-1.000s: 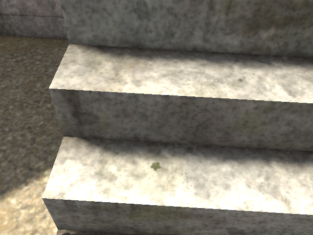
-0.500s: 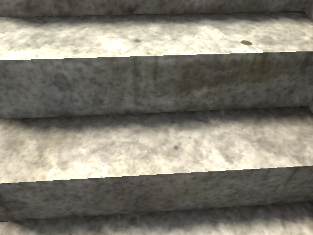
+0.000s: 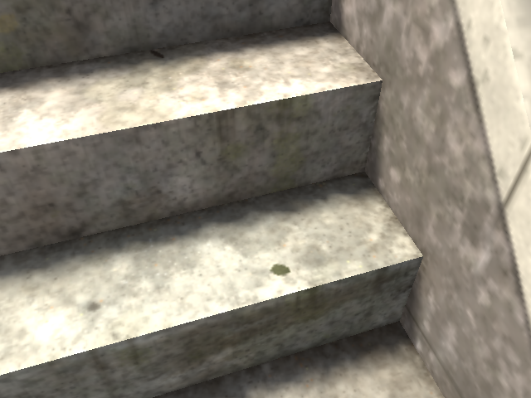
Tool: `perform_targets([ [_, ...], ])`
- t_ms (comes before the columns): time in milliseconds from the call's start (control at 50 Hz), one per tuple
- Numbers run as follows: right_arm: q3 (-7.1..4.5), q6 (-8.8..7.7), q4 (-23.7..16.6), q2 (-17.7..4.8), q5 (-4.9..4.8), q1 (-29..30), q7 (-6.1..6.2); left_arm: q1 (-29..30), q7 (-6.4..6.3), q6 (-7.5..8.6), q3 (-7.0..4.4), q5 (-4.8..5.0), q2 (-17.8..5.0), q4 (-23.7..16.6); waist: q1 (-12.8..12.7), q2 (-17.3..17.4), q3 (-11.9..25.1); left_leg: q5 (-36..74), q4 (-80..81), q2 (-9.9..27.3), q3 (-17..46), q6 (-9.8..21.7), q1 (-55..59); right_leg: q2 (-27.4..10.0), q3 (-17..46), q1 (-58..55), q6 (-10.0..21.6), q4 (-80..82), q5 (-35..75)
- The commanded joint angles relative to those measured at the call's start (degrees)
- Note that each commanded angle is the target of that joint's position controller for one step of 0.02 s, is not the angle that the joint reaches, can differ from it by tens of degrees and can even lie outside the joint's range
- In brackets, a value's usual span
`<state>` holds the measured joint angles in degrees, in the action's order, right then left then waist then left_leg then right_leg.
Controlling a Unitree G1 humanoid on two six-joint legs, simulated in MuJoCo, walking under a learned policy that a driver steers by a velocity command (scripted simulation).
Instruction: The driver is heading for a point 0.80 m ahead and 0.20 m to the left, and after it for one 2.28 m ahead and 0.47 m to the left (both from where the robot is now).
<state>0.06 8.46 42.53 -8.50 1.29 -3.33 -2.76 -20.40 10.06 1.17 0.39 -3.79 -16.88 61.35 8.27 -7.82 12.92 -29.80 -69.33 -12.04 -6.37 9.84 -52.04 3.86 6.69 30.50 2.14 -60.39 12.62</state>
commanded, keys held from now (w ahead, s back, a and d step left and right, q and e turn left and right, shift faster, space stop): w+q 0.64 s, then q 0.36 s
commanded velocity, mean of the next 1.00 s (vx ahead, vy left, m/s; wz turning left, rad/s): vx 0.41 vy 0.00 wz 0.54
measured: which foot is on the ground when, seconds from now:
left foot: down 0.00-0.30, up 0.32-0.62, down 0.64-1.00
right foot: up 0.00-0.28, down 0.30-0.64, up 0.66-1.00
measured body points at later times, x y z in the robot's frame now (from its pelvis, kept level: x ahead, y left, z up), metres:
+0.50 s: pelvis +0.21 -0.09 +0.13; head +0.19 -0.10 +0.58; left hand +0.07 +0.12 -0.02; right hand +0.42 -0.25 +0.02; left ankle +0.22 +0.03 -0.27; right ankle +0.13 -0.21 -0.61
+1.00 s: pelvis +0.38 -0.07 +0.34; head +0.37 -0.09 +0.79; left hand +0.57 +0.23 +0.39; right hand +0.44 -0.29 +0.19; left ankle +0.30 +0.02 -0.40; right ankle +0.48 -0.18 -0.02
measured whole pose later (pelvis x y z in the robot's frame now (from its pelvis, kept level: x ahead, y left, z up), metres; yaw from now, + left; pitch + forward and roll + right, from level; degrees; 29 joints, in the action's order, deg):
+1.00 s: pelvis +0.38 -0.07 +0.34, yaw +31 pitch +5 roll -2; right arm 0.8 -6.5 54.0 -10.6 4.4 -31.1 -1.7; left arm 8.0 -0.2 1.9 2.8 -2.5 -9.6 24.5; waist 3.9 3.8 7.8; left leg -16.1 -29.1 -3.1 11.9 1.9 -17.2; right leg 4.2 2.8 75.1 3.5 -132.9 -35.9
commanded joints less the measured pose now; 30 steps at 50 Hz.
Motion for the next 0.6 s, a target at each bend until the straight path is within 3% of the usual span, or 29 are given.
perform_targets([
  [20,-3.11,-6.75,11.44,-7.38,0.20,-15.12,7.46,25.85,-9.48,4.54,0.28,-1.84,6.71,-22.26,-0.32,13.90,-8.71,-23.98,39.86,15.75,56.71,15.77,17.32,4.10,4.41,28.69,-1.68,-67.46,-22.93],
  [40,-2.78,-9.32,14.86,-4.80,0.20,-16.87,8.26,23.27,-10.25,4.85,1.59,-2.07,11.85,-24.22,-3.30,10.37,-12.29,-18.83,40.96,15.22,51.65,11.51,18.75,2.59,7.03,33.29,1.51,-68.20,-27.99],
  [60,-1.82,-11.15,16.56,-1.56,0.15,-15.29,7.77,17.89,-10.82,4.58,2.16,-2.00,12.64,-24.46,-9.04,7.20,-15.25,-15.26,41.90,13.27,44.13,6.53,19.09,0.66,6.69,34.60,3.46,-63.97,-28.58],
  [80,2.01,-12.52,14.32,7.66,-0.64,-8.28,1.04,13.76,-7.71,0.16,0.69,0.92,-0.29,-17.24,-7.47,-2.53,-7.88,7.83,34.22,10.91,29.03,2.00,29.58,-2.43,9.41,42.57,8.16,-48.21,-25.05],
  [100,1.82,-14.09,13.41,6.53,-1.22,-11.27,-0.29,14.29,-7.16,0.04,0.98,-1.08,1.84,-19.02,-8.82,1.16,-8.25,19.52,35.62,10.27,24.56,2.07,27.94,-4.02,4.39,40.91,8.61,-43.00,-29.10],
  [120,1.31,-14.67,13.21,2.95,-0.51,-12.63,-0.05,20.50,-7.17,0.61,1.52,-1.73,2.47,-21.89,-8.70,3.31,-6.92,23.28,36.79,9.21,22.44,2.30,24.83,-4.16,0.65,38.54,8.33,-39.53,-32.25],
  [140,-0.80,-14.93,10.95,-4.65,0.19,-10.43,-0.28,26.36,-7.05,1.60,1.76,-0.46,1.69,-25.55,-9.01,5.01,-3.95,25.31,41.33,8.87,21.82,2.55,15.92,-4.50,-4.34,27.96,7.24,-32.37,-36.95],
  [160,-2.47,-14.27,8.10,-10.32,0.96,-5.05,0.05,25.62,-6.49,1.98,2.45,0.30,1.69,-25.92,-11.40,8.69,-0.85,29.81,45.24,7.80,19.65,2.36,5.49,-3.21,-6.01,12.40,6.95,-26.12,-37.06],
  [180,-2.35,-14.15,7.50,-11.24,1.99,-3.01,-0.17,21.95,-6.33,1.79,2.27,0.77,2.95,-23.22,-13.41,11.71,-0.95,34.40,49.47,8.75,21.42,3.76,-2.08,-3.78,-6.73,-0.09,5.00,-25.32,-29.28],
  [200,-2.98,-14.28,5.93,-12.42,1.71,-1.65,-0.36,20.02,-6.11,1.16,2.10,0.86,3.20,-22.46,-14.22,8.52,-1.02,37.83,50.44,10.82,21.73,4.63,-1.88,-5.00,-6.83,-5.29,2.56,-19.23,-24.59],
  [220,-3.31,-14.66,5.40,-12.44,0.23,-3.18,0.29,20.60,-6.34,0.21,1.35,0.03,1.74,-22.03,-13.85,5.77,0.36,47.51,48.05,10.10,20.91,5.00,5.71,-3.66,-8.31,-6.02,0.78,-9.74,-26.39],
  [240,-3.41,-15.21,4.80,-11.80,-0.59,-5.83,1.20,21.95,-6.52,-1.13,0.71,-1.07,-0.12,-22.31,-12.10,2.72,2.47,61.60,43.50,9.21,21.22,4.43,18.60,-3.11,-8.04,-5.58,0.36,8.46,-26.97],
  [260,-3.41,-15.36,3.98,-11.40,-1.74,-5.26,1.57,15.20,-7.18,-2.41,-0.03,-1.91,0.22,-19.68,-13.88,4.60,1.12,61.70,35.14,8.61,23.82,4.70,30.41,-4.50,-7.41,-8.09,-1.86,35.12,-18.20],
  [280,-3.57,-14.70,5.39,-10.71,-1.62,-10.80,0.74,6.12,-7.62,-3.03,-0.56,-1.50,1.88,-15.26,-12.98,5.65,0.13,52.06,27.85,8.17,25.82,7.24,32.67,-2.20,-10.72,-17.20,-4.56,48.24,-9.02],
  [300,-3.03,-14.37,9.91,-6.45,0.98,-20.94,-2.28,-3.92,-8.67,-2.66,-2.10,-0.76,-0.63,-11.87,-12.09,2.70,4.13,47.19,11.32,5.30,23.72,4.39,18.63,-9.82,-1.95,-39.72,0.54,44.33,-1.73],
  [320,-1.47,-13.28,10.83,0.72,-0.58,-25.53,-5.26,-11.22,-8.98,-1.99,-4.40,-1.63,-6.47,-7.36,-10.39,-4.58,0.31,16.48,-14.92,2.39,17.71,2.55,-0.44,-20.57,4.58,-46.99,9.58,31.15,41.21],
  [340,-0.29,-12.57,10.78,2.40,0.53,-33.44,-6.92,-7.24,-6.75,-1.54,-5.66,-1.62,-10.66,-7.58,-5.57,-9.07,7.82,6.41,-51.98,2.35,21.21,1.77,-16.73,-31.49,12.23,-51.29,19.38,23.92,54.63],
  [360,0.88,-12.69,8.38,2.93,0.41,-26.30,-7.13,-4.96,-5.94,-0.76,-5.12,-2.23,-7.44,-6.34,-8.42,-3.36,6.12,5.49,-73.53,4.90,19.32,1.64,-32.23,-35.00,15.98,-49.90,21.49,29.43,29.07],
  [380,1.29,-12.52,3.57,2.88,-0.58,-11.39,-5.43,-6.63,-5.85,0.37,-2.79,-1.59,1.49,-3.28,-11.60,0.28,0.80,4.83,-77.84,6.67,15.47,4.41,-42.88,-32.15,11.51,-48.81,18.95,34.32,11.95],
  [400,1.05,-11.75,0.07,0.99,-1.35,-0.24,-3.53,-10.02,-6.04,0.79,-0.55,-2.67,8.79,0.76,-12.19,5.79,-4.19,7.06,-75.69,7.57,14.13,6.56,-48.92,-28.37,7.94,-47.57,14.83,36.17,6.17],
  [420,1.48,-11.02,-5.92,1.38,-1.81,10.26,-1.75,-10.67,-5.92,1.29,-0.39,-2.58,9.37,2.17,-9.95,5.17,-7.70,2.20,-68.07,9.06,9.05,7.23,-43.73,-24.06,0.47,-38.12,12.90,38.81,23.60],
  [440,3.04,-9.74,-9.77,2.53,-1.86,12.16,-1.51,-6.59,-6.23,0.71,-0.48,-3.16,8.68,3.87,-7.02,4.27,-7.77,-3.79,-65.62,11.32,7.53,7.33,-41.81,-22.57,-1.76,-31.74,12.17,41.87,23.01],
  [480,4.97,-6.44,-12.84,2.83,-2.86,12.62,-1.21,2.46,-6.52,0.59,-1.53,-4.61,4.53,2.94,-2.37,4.92,-6.86,-4.47,-52.91,15.13,6.44,6.71,-37.47,-21.19,-5.72,-20.93,10.54,50.65,10.86],
  [500,5.50,-4.33,-14.88,1.18,-2.20,15.66,-1.47,2.84,-5.27,0.50,-1.55,-5.68,2.40,3.56,-1.68,6.94,-5.37,3.48,-40.34,17.29,5.83,7.30,-33.70,-20.34,-6.71,-16.41,10.65,55.45,1.90],
  [520,5.69,-1.09,-15.98,-1.26,-1.47,17.66,-2.87,12.74,-2.52,-0.06,-2.87,-4.69,-3.52,-0.80,2.73,7.86,-4.94,3.65,-24.34,16.40,3.47,6.76,-9.22,-18.91,-10.85,3.02,11.92,65.81,9.98],
  [540,5.94,1.58,-15.54,-1.96,-2.06,18.39,-4.95,10.10,-0.54,-0.74,-3.47,-4.62,-8.49,0.29,4.63,1.54,-2.43,8.38,-29.24,10.45,-1.96,4.52,3.86,-18.82,-10.51,12.23,17.11,67.99,31.09],
  [560,6.08,1.52,-9.50,0.64,-1.98,2.47,-6.52,15.21,0.29,1.13,-3.59,-1.10,-10.71,-2.29,10.36,-1.85,-2.71,15.90,-30.63,10.62,-1.25,3.41,7.19,-23.03,-13.75,2.65,17.09,61.42,59.52],
  [580,1.87,-3.41,0.58,-2.54,2.13,-12.70,1.21,13.03,-10.99,5.71,-4.12,8.12,-5.93,-6.93,6.00,1.74,-3.40,-2.52,-30.91,4.75,-8.57,2.00,14.73,-19.28,-24.89,-10.61,5.73,52.65,82.97],
  [600,1.73,-4.92,1.01,-3.27,1.59,-12.91,3.74,5.35,-14.42,7.75,-3.28,11.46,-7.16,-5.27,4.98,2.81,-0.14,-4.49,-20.48,3.67,-9.38,2.66,18.55,-20.50,-21.32,-15.53,5.73,41.43,91.41],
])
